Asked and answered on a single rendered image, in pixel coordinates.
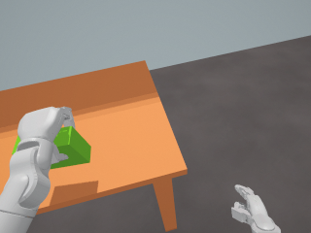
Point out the right robot forearm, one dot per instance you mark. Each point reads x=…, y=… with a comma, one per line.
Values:
x=261, y=223

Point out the left robot forearm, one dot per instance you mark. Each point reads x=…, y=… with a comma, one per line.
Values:
x=28, y=184

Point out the robot right hand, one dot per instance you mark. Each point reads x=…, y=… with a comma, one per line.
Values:
x=243, y=212

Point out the sponge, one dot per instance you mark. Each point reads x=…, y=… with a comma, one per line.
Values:
x=71, y=143

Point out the table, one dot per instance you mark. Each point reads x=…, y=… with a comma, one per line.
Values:
x=117, y=110

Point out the robot left hand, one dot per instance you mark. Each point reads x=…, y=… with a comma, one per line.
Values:
x=45, y=124

